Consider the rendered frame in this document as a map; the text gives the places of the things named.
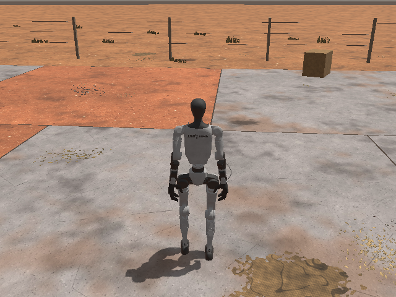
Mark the robot left hand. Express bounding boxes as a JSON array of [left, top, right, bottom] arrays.
[[168, 183, 183, 202]]

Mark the robot right hand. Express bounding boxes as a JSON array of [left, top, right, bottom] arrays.
[[213, 183, 228, 201]]

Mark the right robot forearm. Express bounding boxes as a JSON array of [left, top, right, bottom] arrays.
[[217, 152, 228, 184]]

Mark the robot right upper arm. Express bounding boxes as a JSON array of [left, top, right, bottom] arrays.
[[211, 125, 224, 160]]

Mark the robot left upper arm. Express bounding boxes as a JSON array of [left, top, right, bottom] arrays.
[[173, 125, 185, 160]]

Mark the left robot forearm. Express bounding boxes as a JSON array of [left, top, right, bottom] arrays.
[[169, 152, 179, 184]]

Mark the robot right shin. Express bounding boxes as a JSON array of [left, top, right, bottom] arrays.
[[206, 210, 215, 252]]

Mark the left robot thigh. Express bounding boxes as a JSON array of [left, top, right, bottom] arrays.
[[177, 173, 190, 217]]

